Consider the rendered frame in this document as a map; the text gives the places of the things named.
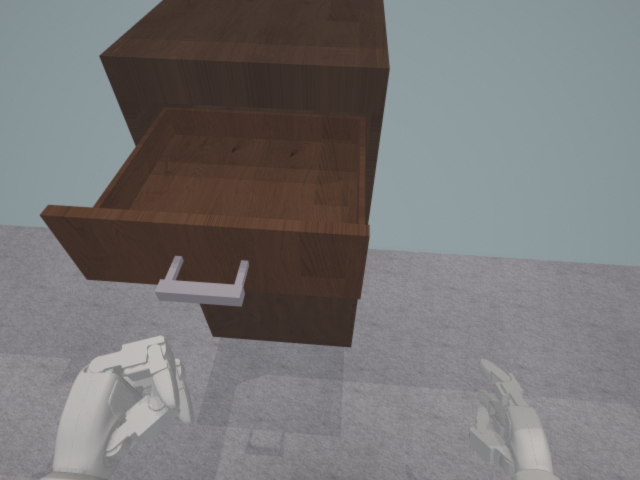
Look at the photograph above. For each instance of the cabinet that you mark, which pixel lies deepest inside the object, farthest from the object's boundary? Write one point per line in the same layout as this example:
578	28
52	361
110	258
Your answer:
324	57

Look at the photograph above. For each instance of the robot right hand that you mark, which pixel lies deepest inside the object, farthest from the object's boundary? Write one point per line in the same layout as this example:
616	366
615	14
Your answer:
517	426

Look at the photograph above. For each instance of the robot left hand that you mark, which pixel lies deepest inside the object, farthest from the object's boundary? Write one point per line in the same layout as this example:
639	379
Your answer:
89	439

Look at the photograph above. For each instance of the drawer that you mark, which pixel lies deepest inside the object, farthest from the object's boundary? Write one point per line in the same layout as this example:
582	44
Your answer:
283	191

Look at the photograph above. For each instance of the handle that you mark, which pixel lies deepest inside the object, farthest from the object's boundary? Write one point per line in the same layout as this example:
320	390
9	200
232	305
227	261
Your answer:
170	289

